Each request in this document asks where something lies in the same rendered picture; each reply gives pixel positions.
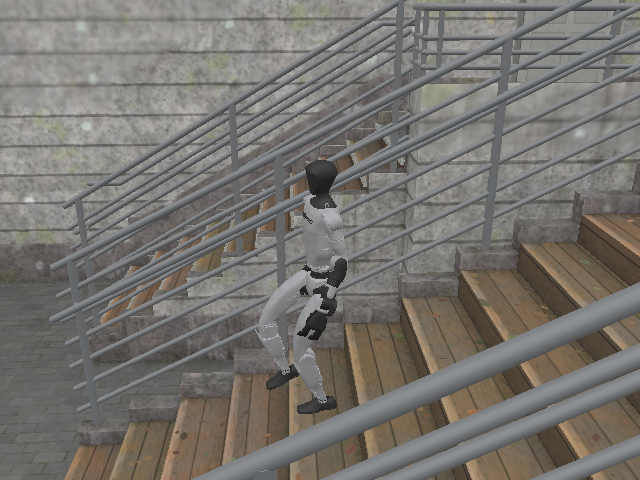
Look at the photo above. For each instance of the robot right foot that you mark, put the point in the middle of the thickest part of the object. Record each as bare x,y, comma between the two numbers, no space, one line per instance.
279,379

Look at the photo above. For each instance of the left robot upper arm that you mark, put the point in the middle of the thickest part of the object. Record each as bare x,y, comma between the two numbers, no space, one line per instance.
333,225

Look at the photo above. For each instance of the right robot hand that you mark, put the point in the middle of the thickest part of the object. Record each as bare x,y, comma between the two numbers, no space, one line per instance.
306,268

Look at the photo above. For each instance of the robot left foot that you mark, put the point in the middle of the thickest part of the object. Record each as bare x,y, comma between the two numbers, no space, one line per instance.
314,406

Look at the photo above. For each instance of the robot foot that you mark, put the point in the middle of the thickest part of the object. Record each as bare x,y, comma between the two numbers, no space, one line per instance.
279,379
314,406

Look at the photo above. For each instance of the left robot forearm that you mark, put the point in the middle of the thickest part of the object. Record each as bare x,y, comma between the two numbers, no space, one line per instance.
328,293

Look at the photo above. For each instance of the left robot hand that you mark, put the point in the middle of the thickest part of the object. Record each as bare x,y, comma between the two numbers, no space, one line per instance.
316,321

